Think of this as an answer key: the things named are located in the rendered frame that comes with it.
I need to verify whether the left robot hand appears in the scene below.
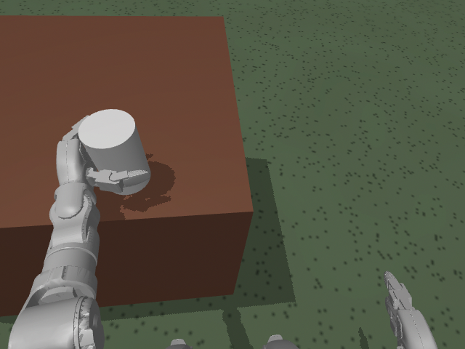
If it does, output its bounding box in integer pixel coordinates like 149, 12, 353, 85
56, 116, 150, 193

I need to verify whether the right robot hand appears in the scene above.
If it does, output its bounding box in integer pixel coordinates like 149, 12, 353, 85
384, 271, 438, 349

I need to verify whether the left robot arm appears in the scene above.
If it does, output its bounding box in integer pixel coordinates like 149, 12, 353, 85
8, 182, 105, 349

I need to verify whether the can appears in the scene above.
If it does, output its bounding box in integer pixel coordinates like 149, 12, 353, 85
78, 109, 151, 195

